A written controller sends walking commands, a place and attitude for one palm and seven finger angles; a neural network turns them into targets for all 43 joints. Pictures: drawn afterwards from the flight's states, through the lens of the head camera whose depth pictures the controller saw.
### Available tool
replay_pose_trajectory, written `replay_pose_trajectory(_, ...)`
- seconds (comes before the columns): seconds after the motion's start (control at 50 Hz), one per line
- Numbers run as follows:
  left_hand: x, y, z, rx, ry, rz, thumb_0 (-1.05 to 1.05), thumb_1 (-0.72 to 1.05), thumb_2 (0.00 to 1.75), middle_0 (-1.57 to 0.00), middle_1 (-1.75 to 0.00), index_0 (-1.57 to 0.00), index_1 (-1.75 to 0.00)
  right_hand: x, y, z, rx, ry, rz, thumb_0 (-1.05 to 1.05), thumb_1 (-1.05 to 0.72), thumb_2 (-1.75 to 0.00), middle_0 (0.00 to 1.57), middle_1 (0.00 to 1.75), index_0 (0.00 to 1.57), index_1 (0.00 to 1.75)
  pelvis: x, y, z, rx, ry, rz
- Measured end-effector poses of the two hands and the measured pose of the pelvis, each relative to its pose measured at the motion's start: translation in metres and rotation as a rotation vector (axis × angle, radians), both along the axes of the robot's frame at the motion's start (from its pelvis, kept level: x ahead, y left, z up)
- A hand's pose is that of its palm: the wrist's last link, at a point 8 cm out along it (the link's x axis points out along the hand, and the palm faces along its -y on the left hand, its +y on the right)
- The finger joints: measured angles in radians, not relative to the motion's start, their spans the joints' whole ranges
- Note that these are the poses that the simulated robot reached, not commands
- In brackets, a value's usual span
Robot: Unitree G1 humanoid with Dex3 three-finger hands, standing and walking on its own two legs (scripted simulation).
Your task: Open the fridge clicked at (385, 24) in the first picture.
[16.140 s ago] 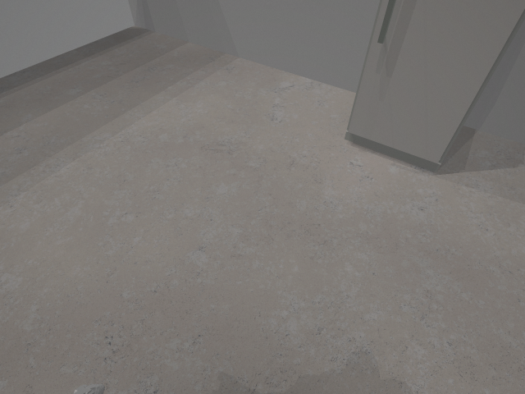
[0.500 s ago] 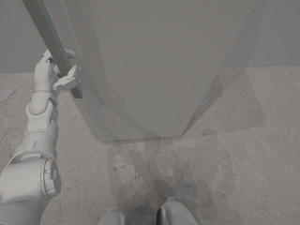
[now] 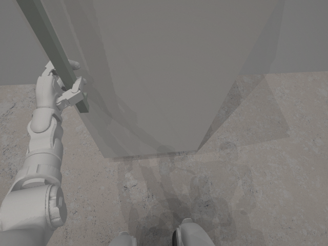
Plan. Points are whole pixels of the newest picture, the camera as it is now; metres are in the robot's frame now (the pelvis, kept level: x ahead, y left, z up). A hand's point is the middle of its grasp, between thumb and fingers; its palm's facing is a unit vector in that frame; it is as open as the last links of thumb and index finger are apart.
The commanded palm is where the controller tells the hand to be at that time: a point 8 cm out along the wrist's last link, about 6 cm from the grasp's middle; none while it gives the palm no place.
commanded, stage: grip the handle and tug to test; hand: left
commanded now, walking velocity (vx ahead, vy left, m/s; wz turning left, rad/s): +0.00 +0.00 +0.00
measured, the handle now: (50, 31) +0.53 +0.20 +0.19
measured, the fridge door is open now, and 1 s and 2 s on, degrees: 0 20 57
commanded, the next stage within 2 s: pull the door a little, standing still in 0.08 s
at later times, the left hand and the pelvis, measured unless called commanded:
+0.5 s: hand (79, 107) +0.43 +0.17 +0.07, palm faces +0.03 -1.00 +0.00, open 6.1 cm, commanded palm +0.37 +0.22 +0.07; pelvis +0.01 +0.00 +0.01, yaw +1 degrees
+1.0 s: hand (93, 148) +0.32 +0.13 +0.08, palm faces +0.11 -0.98 -0.14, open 6.2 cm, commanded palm +0.29 +0.18 +0.07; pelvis +0.00 -0.01 +0.05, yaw +2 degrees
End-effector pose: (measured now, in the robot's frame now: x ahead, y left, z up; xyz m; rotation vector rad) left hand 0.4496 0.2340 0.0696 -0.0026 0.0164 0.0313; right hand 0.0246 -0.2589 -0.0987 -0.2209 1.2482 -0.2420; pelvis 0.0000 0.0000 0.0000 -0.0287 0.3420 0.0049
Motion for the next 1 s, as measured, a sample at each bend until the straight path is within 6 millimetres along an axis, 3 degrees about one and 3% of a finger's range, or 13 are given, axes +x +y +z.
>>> replay_pose_trajectory(0.22,-0.015,-0.002,0.0,0.004,-0.006,-0.002,0.01,0.7,0.74,-0.32,-1.38,-0.33,-1.39,0.026,0.005,0.006,0.019,-0.04,0.008,0.0,-0.91,-0.9,0.2,0.3,0.2,0.3,0.016,0.002,0.007,-0.001,-0.014,0.0)
replay_pose_trajectory(0.42,-0.03,-0.005,0.0,0.005,-0.009,0.006,0.01,0.69,0.75,-0.34,-1.37,-0.34,-1.38,0.053,0.006,0.002,0.031,-0.096,0.059,0.0,-0.91,-0.9,0.2,0.3,0.2,0.3,0.013,0.0,0.006,0.002,-0.026,0.016)
replay_pose_trajectory(0.6,-0.073,-0.016,0.001,0.031,-0.01,-0.011,0.01,0.69,0.72,-0.3,-1.36,-0.29,-1.36,0.074,0.009,0.012,0.056,-0.186,0.058,0.0,-0.91,-0.9,0.2,0.3,0.2,0.3,0.015,-0.003,0.013,0.012,-0.072,0.006)
replay_pose_trajectory(0.8,-0.115,-0.035,0.014,0.122,0.146,0.055,0.01,0.63,0.75,-0.33,-1.3,-0.35,-1.39,0.114,0.021,0.043,-0.016,-0.256,0.052,0.0,-0.91,-0.9,0.2,0.3,0.2,0.3,0.019,0.004,0.045,0.026,-0.228,0.034)
replay_pose_trajectory(0.9,-0.134,-0.043,0.016,0.126,0.179,0.066,0.02,0.63,0.74,-0.32,-1.28,-0.37,-1.4,0.133,0.028,0.058,0.012,-0.343,0.092,0.0,-0.91,-0.9,0.2,0.3,0.2,0.3,0.012,-0.002,0.051,0.034,-0.269,0.029)
replay_pose_trajectory(1.0,-0.155,-0.055,0.018,0.128,0.198,0.088,0.02,0.63,0.72,-0.31,-1.27,-0.37,-1.4,0.137,0.026,0.064,0.05,-0.397,0.129,0.0,-0.91,-0.9,0.21,0.3,0.2,0.3,0.0,-0.014,0.054,0.039,-0.291,0.033)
